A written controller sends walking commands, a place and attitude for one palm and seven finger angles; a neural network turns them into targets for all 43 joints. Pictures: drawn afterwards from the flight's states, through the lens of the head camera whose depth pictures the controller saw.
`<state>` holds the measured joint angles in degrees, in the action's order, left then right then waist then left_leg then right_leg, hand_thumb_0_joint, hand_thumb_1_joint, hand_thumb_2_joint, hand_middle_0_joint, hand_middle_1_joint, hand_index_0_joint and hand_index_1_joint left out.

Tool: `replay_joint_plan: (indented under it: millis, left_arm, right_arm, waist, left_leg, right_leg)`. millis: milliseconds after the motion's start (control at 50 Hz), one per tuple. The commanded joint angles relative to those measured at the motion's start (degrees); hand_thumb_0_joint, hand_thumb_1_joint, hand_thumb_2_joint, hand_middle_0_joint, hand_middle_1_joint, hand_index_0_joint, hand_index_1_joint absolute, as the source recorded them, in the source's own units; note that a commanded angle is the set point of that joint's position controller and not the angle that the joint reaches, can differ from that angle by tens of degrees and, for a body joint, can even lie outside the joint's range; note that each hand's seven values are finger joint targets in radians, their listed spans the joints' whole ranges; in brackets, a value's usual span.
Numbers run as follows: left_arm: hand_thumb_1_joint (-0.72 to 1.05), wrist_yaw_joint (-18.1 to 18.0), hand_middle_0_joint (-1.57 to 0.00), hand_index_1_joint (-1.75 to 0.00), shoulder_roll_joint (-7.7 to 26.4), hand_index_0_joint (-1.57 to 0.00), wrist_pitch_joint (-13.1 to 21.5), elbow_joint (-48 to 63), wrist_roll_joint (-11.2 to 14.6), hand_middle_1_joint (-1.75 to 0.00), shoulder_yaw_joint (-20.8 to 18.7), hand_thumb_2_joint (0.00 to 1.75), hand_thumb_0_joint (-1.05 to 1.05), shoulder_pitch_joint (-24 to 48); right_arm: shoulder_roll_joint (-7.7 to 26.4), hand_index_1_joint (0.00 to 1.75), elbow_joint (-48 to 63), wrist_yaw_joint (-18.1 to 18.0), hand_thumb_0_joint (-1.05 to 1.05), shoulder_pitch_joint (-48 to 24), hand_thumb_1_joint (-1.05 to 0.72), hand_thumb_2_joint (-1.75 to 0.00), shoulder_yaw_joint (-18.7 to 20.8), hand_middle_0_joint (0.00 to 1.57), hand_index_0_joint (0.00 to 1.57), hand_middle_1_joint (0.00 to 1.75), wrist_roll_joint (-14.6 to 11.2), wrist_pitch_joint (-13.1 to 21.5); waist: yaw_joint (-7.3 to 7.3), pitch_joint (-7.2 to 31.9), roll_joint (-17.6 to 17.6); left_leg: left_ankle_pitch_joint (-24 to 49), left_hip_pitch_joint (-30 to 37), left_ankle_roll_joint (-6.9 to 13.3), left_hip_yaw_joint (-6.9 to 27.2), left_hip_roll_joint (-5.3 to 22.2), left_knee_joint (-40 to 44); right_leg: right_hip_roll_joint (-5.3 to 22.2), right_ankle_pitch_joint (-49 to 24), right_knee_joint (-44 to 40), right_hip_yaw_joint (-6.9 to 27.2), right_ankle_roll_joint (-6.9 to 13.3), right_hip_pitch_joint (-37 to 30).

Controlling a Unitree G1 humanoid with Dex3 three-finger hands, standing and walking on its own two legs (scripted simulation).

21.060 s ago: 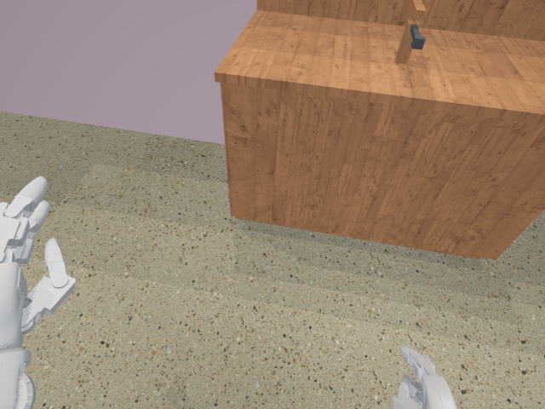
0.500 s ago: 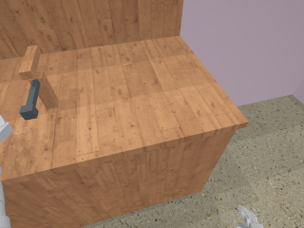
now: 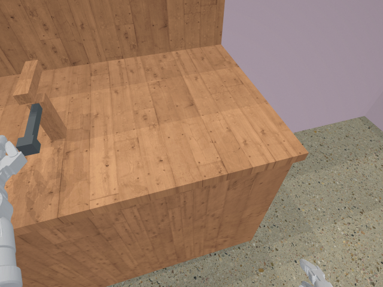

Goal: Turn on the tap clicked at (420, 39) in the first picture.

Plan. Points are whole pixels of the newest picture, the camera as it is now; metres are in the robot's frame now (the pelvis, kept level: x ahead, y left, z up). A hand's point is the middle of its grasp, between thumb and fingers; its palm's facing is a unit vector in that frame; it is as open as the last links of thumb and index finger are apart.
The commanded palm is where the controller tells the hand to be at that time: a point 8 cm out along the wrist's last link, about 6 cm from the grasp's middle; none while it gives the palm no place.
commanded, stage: push the lever round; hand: left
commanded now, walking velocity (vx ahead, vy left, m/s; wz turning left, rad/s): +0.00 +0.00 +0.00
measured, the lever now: (28, 145) +0.34 +0.35 +0.14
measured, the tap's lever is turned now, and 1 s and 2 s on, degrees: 1 17 44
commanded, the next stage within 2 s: none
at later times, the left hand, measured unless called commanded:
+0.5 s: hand (33, 157) +0.31 +0.33 +0.13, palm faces +0.59 -0.80 -0.07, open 7.8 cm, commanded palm +0.27 +0.35 +0.13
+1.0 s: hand (49, 153) +0.32 +0.30 +0.13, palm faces +0.68 -0.73 -0.04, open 7.8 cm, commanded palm +0.28 +0.32 +0.13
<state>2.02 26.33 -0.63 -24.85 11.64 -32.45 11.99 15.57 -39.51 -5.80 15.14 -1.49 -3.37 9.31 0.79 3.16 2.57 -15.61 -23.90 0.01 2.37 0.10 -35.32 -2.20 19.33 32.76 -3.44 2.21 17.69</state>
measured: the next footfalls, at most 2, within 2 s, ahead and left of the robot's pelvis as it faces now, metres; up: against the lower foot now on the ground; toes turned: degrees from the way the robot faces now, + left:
none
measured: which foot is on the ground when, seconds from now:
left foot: down 0.00-1.00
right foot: down 0.00-1.00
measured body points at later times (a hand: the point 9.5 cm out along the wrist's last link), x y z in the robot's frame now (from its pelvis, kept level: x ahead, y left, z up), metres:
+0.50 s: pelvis +0.00 +0.00 +0.00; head +0.01 -0.02 +0.45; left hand +0.28 +0.37 +0.13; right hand +0.16 -0.25 -0.10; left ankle +0.03 +0.12 -0.73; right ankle -0.03 -0.09 -0.73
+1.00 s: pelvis -0.01 +0.00 +0.00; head -0.01 -0.02 +0.45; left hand +0.28 +0.34 +0.13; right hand +0.16 -0.24 -0.10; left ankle +0.03 +0.12 -0.73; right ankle -0.03 -0.09 -0.73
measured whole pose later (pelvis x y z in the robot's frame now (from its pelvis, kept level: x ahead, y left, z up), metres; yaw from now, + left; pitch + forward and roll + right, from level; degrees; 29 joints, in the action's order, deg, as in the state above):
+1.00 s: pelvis -0.01 +0.00 +0.00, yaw +1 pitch +2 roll -1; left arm -18.3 15.3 -4.5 -17.0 7.4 -23.1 15.3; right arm 14.1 -40.8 -5.3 10.3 -1.8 -2.0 6.7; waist 1.8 2.5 2.5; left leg -14.6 -22.5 -0.4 3.1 -0.2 -35.0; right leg -1.9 19.2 33.6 -4.2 2.6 16.5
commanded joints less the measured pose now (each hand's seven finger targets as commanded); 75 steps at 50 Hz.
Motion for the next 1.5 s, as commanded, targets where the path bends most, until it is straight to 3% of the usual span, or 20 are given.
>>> replay_joint_plan:
  millis: [0,120,180,260,300,380,460,620,760,860,960,1040,1120,1200,1220,1300,1320,1400,1420,1480]
  left_arm:
    - [0.9,-0.9,-0.15,-0.15,20.0,-0.15,3.7,14.5,0.1,-0.15,-4.7,0.9,0.0,13.7]
    - [0.9,-1.7,-0.15,-0.15,17.4,-0.15,4.0,15.6,0.2,-0.15,-2.7,0.9,0.0,14.8]
    - [0.9,-1.8,-0.15,-0.15,18.7,-0.15,3.7,14.7,0.1,-0.15,-3.5,0.9,0.0,15.6]
    - [0.9,-2.6,-0.15,-0.15,14.9,-0.15,3.7,17.7,-0.5,-0.15,0.4,0.9,0.0,17.5]
    - [0.9,-3.7,-0.15,-0.15,14.1,-0.15,3.6,17.6,-0.1,-0.15,0.2,0.9,0.0,16.0]
    - [0.9,-6.2,-0.15,-0.15,14.1,-0.15,3.3,18.7,-0.2,-0.15,-1.3,0.9,0.0,14.1]
    - [0.9,-8.7,-0.15,-0.15,11.4,-0.15,2.8,21.3,-1.5,-0.15,1.0,0.9,0.0,15.1]
    - [0.9,-12.8,-0.15,-0.15,8.3,-0.15,1.6,23.0,-2.5,-0.15,3.4,0.9,0.0,17.9]
    - [0.9,-16.5,-0.15,-0.15,5.0,-0.15,1.0,23.1,-3.6,-0.15,6.2,0.9,0.0,20.2]
    - [0.9,-18.9,-0.15,-0.15,4.3,-0.15,0.6,22.9,-4.5,-0.15,7.1,0.9,0.0,22.5]
    - [0.9,-21.6,-0.15,-0.15,2.9,-0.15,0.1,20.8,-5.6,-0.15,8.8,0.9,0.0,25.9]
    - [0.9,-23.9,-0.15,-0.15,0.2,-0.15,0.3,21.9,-6.7,-0.15,11.4,0.9,0.0,28.7]
    - [0.9,-26.7,-0.15,-0.15,0.0,-0.15,0.0,21.1,-7.4,-0.15,10.2,0.9,0.0,27.0]
    - [0.9,-29.3,-0.15,-0.15,-3.3,-0.15,-0.3,22.3,-8.5,-0.15,12.7,0.9,0.0,28.0]
    - [0.9,-30.1,-0.15,-0.15,-1.7,-0.15,-0.6,22.0,-9.0,-0.15,11.1,0.9,0.0,26.9]
    - [0.9,-32.0,-0.15,-0.15,-3.2,-0.15,-2.1,21.3,-9.1,-0.15,11.2,0.9,0.0,25.6]
    - [0.9,-32.4,-0.15,-0.15,-1.7,-0.15,-2.5,20.6,-9.5,-0.15,9.5,0.9,0.0,25.1]
    - [0.9,-33.9,-0.15,-0.15,-5.6,-0.15,-2.9,21.4,-10.3,-0.15,14.0,0.9,0.0,31.0]
    - [0.9,-34.5,-0.15,-0.15,-3.9,-0.15,-2.9,21.7,-10.5,-0.15,11.7,0.9,0.0,29.9]
    - [0.9,-35.6,-0.15,-0.15,-6.3,-0.15,-3.0,21.5,-10.9,-0.15,13.6,0.9,0.0,29.8]
  right_arm:
    - [7.8,0.3,7.7,-0.7,0.0,-3.5,-0.9,-0.9,3.3,0.2,0.2,0.3,0.3,2.6]
    - [7.6,0.3,7.0,-0.9,0.0,-4.3,-0.9,-0.9,3.1,0.2,0.2,0.3,0.2,2.5]
    - [7.7,0.3,6.9,-1.1,0.0,-4.1,-0.9,-0.9,3.2,0.2,0.2,0.3,0.2,2.4]
    - [7.1,0.3,7.2,-1.0,0.0,-4.8,-0.9,-0.9,3.2,0.2,0.2,0.3,0.2,2.6]
    - [7.2,0.3,7.1,-0.9,0.0,-4.9,-0.9,-0.9,3.2,0.2,0.2,0.3,0.3,2.7]
    - [7.1,0.3,7.2,-0.5,0.0,-5.7,-0.9,-0.9,3.2,0.2,0.2,0.3,0.5,2.3]
    - [6.6,0.3,7.4,-0.3,0.0,-6.9,-0.9,-0.9,3.2,0.2,0.2,0.3,0.7,2.0]
    - [6.4,0.3,7.0,-0.5,0.0,-8.8,-0.9,-0.9,2.7,0.2,0.2,0.3,0.8,1.4]
    - [6.1,0.3,6.8,-0.4,0.0,-9.5,-0.9,-0.9,2.7,0.2,0.2,0.3,1.4,1.1]
    - [5.8,0.3,6.7,-0.2,0.0,-10.2,-0.9,-0.9,2.5,0.2,0.2,0.3,1.6,0.4]
    - [5.8,0.3,6.3,-0.3,0.0,-10.5,-0.9,-0.9,2.4,0.2,0.2,0.3,1.7,0.0]
    - [5.5,0.3,6.2,0.1,0.0,-10.7,-0.9,-0.9,2.4,0.2,0.2,0.3,2.0,-0.2]
    - [5.7,0.3,6.0,0.4,0.0,-10.6,-0.9,-0.9,2.9,0.2,0.2,0.3,2.3,-0.6]
    - [5.3,0.3,6.3,0.9,0.0,-10.9,-0.9,-0.9,3.1,0.2,0.2,0.3,2.7,-0.9]
    - [5.4,0.3,6.2,1.0,0.0,-11.0,-0.9,-0.9,3.3,0.2,0.2,0.3,2.7,-1.2]
    - [5.1,0.3,6.4,1.2,0.0,-11.5,-0.9,-0.9,3.3,0.2,0.2,0.3,2.9,-2.2]
    - [5.3,0.3,6.1,1.2,0.0,-11.5,-0.9,-0.9,3.4,0.2,0.2,0.3,2.9,-2.6]
    - [4.7,0.3,5.9,1.2,0.0,-12.2,-0.9,-0.9,3.1,0.2,0.2,0.3,3.0,-2.7]
    - [4.9,0.3,5.7,1.1,0.0,-12.1,-0.9,-0.9,3.4,0.2,0.2,0.3,3.2,-2.7]
    - [4.5,0.3,5.6,1.4,0.0,-11.9,-0.9,-0.9,3.6,0.2,0.2,0.3,3.4,-2.8]
  waist:
    - [0.65,13.1,3.6]
    - [-0.25,11.3,2.7]
    - [0.05,12.1,2.6]
    - [-0.28,13.0,5.0]
    - [-0.08,12.7,2.1]
    - [0.72,13.5,1.0]
    - [0.73,12.6,3.5]
    - [-0.01,10.5,1.7]
    - [-0.12,12.7,0.2]
    - [-0.14,12.2,1.8]
    - [-0.76,11.3,0.1]
    - [-1.01,12.8,2.4]
    - [-0.36,14.4,-0.2]
    - [-0.29,15.2,0.3]
    - [0.23,15.2,0.2]
    - [0.2,14.7,-2.2]
    - [0.51,14.0,-2.1]
    - [-0.9,12.4,0.1]
    - [-0.14,13.5,-0.2]
    - [-0.32,15.4,-0.4]
  left_leg:
    - [13.7,10.9,2.0,0.5,-0.7,3.6]
    - [12.3,11.1,2.2,0.3,-0.7,3.5]
    - [11.7,10.8,2.1,0.3,-0.8,3.7]
    - [11.9,12.9,2.0,0.4,-0.7,3.7]
    - [12.2,12.3,2.0,0.6,-0.7,3.7]
    - [13.2,11.4,2.0,0.2,-0.9,3.6]
    - [12.7,12.2,1.9,-0.1,-0.8,3.7]
    - [10.2,11.3,1.9,0.1,-0.8,4.1]
    - [10.0,12.1,1.8,0.1,-0.9,4.0]
    - [8.7,11.1,1.6,0.1,-1.1,4.1]
    - [6.4,10.4,1.7,0.5,-1.0,4.4]
    - [6.8,11.5,1.5,0.8,-1.0,4.3]
    - [8.7,11.4,1.5,0.7,-0.9,4.0]
    - [9.7,11.9,1.3,0.4,-0.8,3.8]
    - [10.6,11.6,1.2,0.5,-0.7,3.9]
    - [11.9,10.5,1.3,-0.4,-0.8,3.4]
    - [12.1,10.2,1.3,-0.3,-0.6,3.8]
    - [10.1,11.1,1.3,-0.3,-0.6,4.0]
    - [10.9,11.4,1.2,-0.2,-0.5,4.1]
    - [12.8,12.1,1.1,-0.6,-0.5,3.4]
  right_leg:
    - [0.6,-16.9,-4.4,1.4,-1.2,-0.9]
    - [0.7,-16.2,-4.8,1.6,-1.4,0.4]
    - [0.7,-15.7,-4.9,1.8,-1.3,-0.3]
    - [0.7,-15.2,-4.9,1.8,-1.1,0.4]
    - [0.7,-15.9,-4.8,1.5,-1.2,-0.2]
    - [0.9,-17.8,-4.5,1.7,-1.4,-1.9]
    - [1.0,-16.8,-4.6,1.7,-1.2,-1.1]
    - [1.3,-14.3,-5.1,1.7,-1.2,-0.4]
    - [1.3,-14.1,-5.1,1.9,-1.2,-0.9]
    - [1.6,-12.9,-5.3,2.1,-1.2,-0.7]
    - [1.5,-10.2,-5.7,2.1,-1.2,0.3]
    - [1.6,-10.4,-5.2,2.0,-1.0,0.4]
    - [1.4,-12.1,-4.9,1.9,-1.1,-0.9]
    - [1.5,-13.0,-4.5,1.6,-1.0,-1.2]
    - [1.4,-13.4,-4.3,1.5,-0.8,-1.8]
    - [1.7,-16.3,-4.5,1.7,-1.3,-3.1]
    - [1.6,-15.9,-4.6,1.6,-1.1,-3.2]
    - [1.7,-13.1,-5.5,1.8,-1.0,-0.7]
    - [1.6,-13.5,-5.3,1.8,-0.8,-1.6]
    - [1.7,-15.9,-4.7,1.7,-0.9,-2.5]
